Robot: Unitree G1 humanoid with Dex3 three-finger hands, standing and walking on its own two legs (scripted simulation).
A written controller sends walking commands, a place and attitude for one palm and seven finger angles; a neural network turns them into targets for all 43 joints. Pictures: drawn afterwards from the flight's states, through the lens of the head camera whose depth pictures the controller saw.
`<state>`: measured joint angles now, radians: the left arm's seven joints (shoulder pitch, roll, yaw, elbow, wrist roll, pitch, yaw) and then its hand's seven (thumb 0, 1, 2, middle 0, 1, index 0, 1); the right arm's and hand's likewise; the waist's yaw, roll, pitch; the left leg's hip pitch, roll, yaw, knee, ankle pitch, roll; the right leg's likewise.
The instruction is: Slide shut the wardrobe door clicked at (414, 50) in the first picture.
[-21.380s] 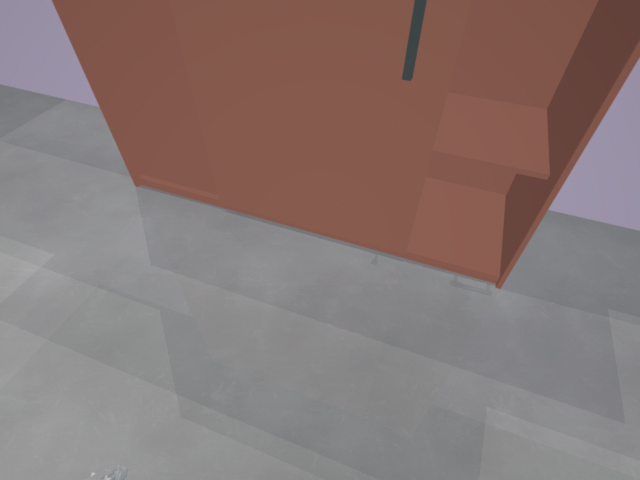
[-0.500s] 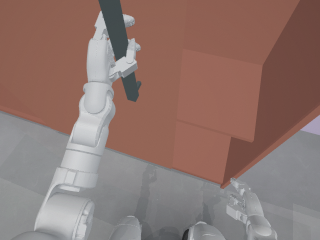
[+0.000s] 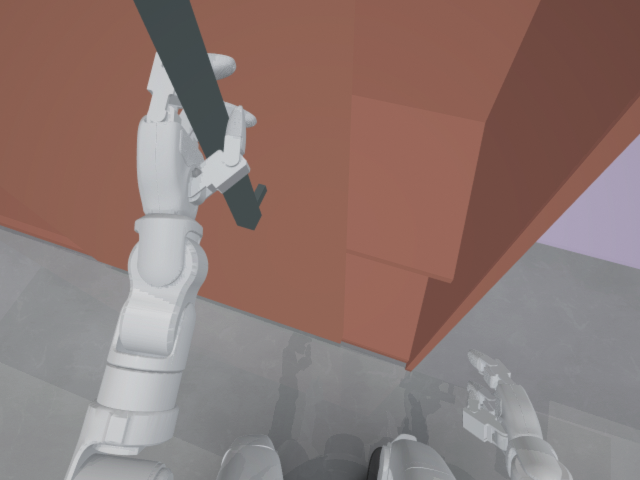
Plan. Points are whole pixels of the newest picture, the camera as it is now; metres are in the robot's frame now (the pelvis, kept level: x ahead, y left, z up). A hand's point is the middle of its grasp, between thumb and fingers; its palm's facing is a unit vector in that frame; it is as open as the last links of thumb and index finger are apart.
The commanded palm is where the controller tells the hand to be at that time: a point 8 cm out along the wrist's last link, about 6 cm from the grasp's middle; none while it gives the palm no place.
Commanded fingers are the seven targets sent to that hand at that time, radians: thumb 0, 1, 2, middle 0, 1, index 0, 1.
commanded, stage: step sideways, sliding the door along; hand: left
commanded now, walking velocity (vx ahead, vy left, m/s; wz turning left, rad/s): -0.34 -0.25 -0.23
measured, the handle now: (222, 113) +0.41 +0.17 +0.19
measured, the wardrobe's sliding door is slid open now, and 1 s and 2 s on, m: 0.20 0.00 0.00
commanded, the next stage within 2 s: stop walking and hold the door there in 0.84 s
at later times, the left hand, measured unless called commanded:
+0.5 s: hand (410, 204) +0.34 -0.01 +0.18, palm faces +0.06 -1.00 -0.07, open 6.5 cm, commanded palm +0.31 -0.02 +0.18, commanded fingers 0.00 0.90 0.90 -0.45 -1.40 -0.45 -1.40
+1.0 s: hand (456, 215) +0.33 -0.05 +0.18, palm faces +0.15 -0.98 -0.13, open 6.4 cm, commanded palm +0.30 -0.01 +0.18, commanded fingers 0.00 0.90 0.90 -0.45 -1.40 -0.45 -1.40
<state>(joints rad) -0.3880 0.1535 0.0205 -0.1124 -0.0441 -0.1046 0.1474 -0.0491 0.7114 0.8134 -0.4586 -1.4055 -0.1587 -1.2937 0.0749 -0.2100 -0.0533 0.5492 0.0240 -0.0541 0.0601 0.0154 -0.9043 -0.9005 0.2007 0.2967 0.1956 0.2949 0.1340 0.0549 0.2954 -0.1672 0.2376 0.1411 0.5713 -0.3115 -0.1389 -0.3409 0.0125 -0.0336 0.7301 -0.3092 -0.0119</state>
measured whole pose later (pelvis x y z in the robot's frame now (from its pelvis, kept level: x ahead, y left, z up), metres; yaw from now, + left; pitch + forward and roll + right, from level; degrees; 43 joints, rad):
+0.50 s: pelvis -0.03 -0.10 +0.00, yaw -3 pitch -2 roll +2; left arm -0.33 0.11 -0.02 -0.13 -0.03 -0.08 0.17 -0.04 0.74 0.80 -0.46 -1.41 -0.16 -1.33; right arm 0.02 -0.19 -0.03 0.57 0.04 -0.02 0.03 0.02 -0.90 -0.90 0.20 0.30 0.20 0.30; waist 0.07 0.02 0.23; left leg -0.27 0.17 0.06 0.71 -0.36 -0.04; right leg -0.33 0.04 -0.04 0.65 -0.28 -0.08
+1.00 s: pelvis -0.07 -0.19 -0.01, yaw -7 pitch -3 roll +0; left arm -0.49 0.25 0.12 0.21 -0.08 -0.06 0.12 -0.06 0.71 0.82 -0.46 -1.41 -0.20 -1.34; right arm 0.11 -0.20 -0.02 0.63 0.04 0.03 0.03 0.02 -0.90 -0.90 0.20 0.30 0.20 0.30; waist 0.10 0.05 0.16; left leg -0.18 0.22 0.06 0.60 -0.34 -0.13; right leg -0.29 0.06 -0.05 0.68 -0.29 -0.03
